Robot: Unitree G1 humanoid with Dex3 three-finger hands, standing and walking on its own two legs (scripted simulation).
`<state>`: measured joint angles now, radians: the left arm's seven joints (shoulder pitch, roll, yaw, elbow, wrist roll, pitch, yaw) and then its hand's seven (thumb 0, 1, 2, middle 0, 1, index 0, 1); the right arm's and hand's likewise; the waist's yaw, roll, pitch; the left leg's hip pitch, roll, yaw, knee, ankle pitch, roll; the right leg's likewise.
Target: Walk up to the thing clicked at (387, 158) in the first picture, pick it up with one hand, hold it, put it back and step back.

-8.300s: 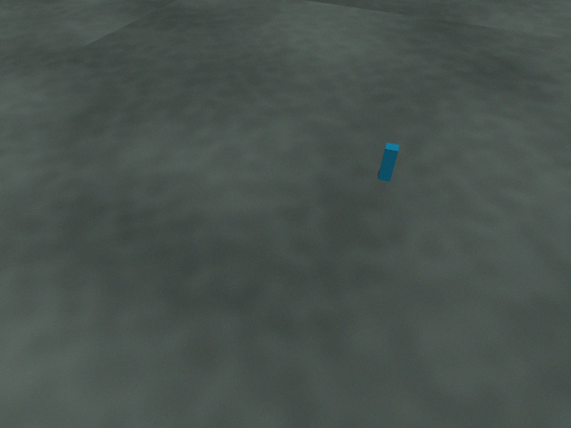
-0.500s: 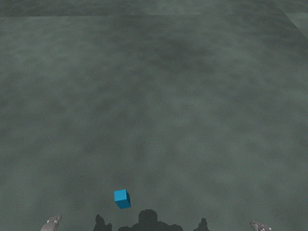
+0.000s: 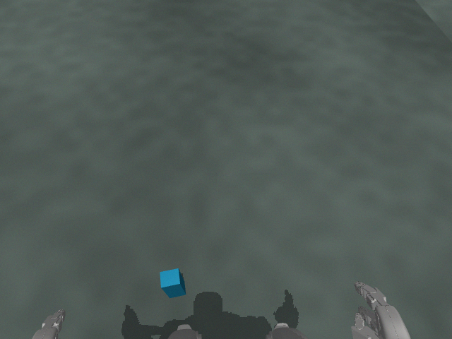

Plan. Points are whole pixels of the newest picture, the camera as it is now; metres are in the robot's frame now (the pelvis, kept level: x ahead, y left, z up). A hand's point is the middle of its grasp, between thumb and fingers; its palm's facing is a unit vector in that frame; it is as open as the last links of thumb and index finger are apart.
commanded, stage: go down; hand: left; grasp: from the side
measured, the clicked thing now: (173, 284) +0.36 +0.19 -0.61
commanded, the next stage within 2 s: none
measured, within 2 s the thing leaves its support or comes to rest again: neither
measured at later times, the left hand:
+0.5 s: hand out of the picture +0.15 +0.31 -0.17, palm faces +0.15 -0.95 -0.27, open 17.3 cm
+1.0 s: hand (68, 314) +0.23 +0.37 -0.25, palm faces +0.19 -0.96 -0.18, open 17.5 cm
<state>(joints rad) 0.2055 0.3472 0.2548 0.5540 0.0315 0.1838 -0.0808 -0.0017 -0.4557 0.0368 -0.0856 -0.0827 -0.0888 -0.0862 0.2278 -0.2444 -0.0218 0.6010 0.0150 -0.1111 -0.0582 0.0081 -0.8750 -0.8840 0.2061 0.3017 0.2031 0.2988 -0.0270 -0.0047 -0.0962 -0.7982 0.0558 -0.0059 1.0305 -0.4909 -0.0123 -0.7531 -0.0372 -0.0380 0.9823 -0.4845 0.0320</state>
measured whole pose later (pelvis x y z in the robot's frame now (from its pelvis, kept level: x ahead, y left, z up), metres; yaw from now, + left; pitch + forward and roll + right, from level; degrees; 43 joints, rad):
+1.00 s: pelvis -0.06 -0.01 -0.19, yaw -2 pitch +33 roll -4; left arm -0.21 0.64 0.69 0.87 -0.16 -0.30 -0.54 -0.01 -0.56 0.00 -0.08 -0.06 -0.08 -0.06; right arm 0.11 -0.31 0.02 0.64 -0.03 -0.19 -0.06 0.01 -0.91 -0.89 0.21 0.30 0.21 0.30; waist -0.02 -0.02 -0.16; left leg -1.73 0.06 -0.08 1.82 -0.66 -0.03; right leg -1.67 -0.03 -0.05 1.78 -0.68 0.02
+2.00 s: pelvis -0.09 +0.00 -0.29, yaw -5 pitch +33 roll -7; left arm -0.41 0.82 0.82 0.96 -0.21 -0.32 -0.71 -0.01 -0.50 0.02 -0.06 -0.02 -0.06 -0.03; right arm 0.08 -0.36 0.08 0.66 -0.03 -0.19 -0.06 0.01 -0.93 -0.90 0.21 0.30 0.21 0.30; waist -0.03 -0.04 -0.12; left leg -2.04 0.05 -0.13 2.15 -0.69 -0.03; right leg -1.96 -0.02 -0.07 2.08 -0.69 0.02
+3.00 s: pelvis -0.10 +0.00 -0.41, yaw -10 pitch +22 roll -10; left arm -0.54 0.86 0.84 1.28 -0.30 -0.77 -0.78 -0.01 -0.53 0.00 -0.10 -0.06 -0.08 -0.07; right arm -0.10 -0.37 0.28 0.66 -0.19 -0.17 0.01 0.00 -0.92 -0.90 0.21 0.30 0.21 0.30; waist -0.14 -0.19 0.13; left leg -2.24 0.04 -0.26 2.56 -0.71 -0.04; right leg -2.14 0.03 -0.12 2.43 -0.68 0.04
